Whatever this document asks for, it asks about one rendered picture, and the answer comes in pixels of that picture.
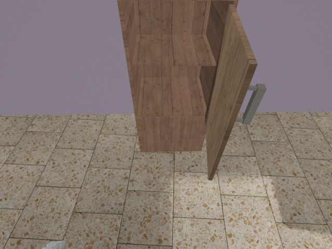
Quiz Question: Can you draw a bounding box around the cupboard door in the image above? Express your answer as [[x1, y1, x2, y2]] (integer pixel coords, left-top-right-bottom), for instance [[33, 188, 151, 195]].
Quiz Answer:
[[205, 4, 257, 181]]

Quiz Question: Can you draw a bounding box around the handle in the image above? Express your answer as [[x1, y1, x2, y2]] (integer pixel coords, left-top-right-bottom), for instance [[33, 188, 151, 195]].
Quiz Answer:
[[235, 84, 267, 125]]

